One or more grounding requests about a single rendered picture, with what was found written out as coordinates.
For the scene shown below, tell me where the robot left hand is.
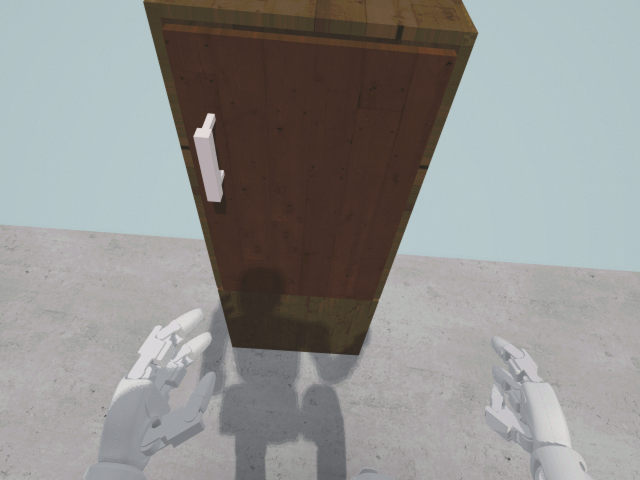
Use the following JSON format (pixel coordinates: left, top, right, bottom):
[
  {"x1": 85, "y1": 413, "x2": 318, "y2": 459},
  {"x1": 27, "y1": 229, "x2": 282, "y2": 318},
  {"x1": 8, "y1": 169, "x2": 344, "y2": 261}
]
[{"x1": 98, "y1": 308, "x2": 216, "y2": 471}]

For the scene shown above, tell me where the robot right hand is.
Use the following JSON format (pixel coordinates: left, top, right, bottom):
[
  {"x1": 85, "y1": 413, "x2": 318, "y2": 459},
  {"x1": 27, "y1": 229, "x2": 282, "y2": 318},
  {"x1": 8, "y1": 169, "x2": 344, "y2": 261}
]
[{"x1": 485, "y1": 336, "x2": 572, "y2": 456}]

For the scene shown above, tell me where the right robot shin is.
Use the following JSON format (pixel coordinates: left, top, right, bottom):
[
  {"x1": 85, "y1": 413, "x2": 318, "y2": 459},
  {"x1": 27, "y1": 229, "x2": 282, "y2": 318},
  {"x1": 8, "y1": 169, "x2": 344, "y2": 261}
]
[{"x1": 357, "y1": 468, "x2": 378, "y2": 476}]

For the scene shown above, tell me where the cupboard door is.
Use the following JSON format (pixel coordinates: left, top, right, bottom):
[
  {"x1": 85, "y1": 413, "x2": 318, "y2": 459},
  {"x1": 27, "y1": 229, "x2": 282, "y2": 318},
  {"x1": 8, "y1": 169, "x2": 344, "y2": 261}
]
[{"x1": 162, "y1": 23, "x2": 457, "y2": 301}]

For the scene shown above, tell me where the handle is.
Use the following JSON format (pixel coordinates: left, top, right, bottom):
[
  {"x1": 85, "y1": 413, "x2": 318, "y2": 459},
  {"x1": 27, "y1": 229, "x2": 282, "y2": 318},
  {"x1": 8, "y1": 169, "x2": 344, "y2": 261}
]
[{"x1": 193, "y1": 113, "x2": 225, "y2": 202}]

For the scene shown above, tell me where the robot right forearm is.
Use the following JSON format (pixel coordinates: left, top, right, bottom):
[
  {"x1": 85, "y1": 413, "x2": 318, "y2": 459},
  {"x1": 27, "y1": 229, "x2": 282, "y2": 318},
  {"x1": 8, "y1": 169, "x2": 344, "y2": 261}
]
[{"x1": 530, "y1": 445, "x2": 594, "y2": 480}]

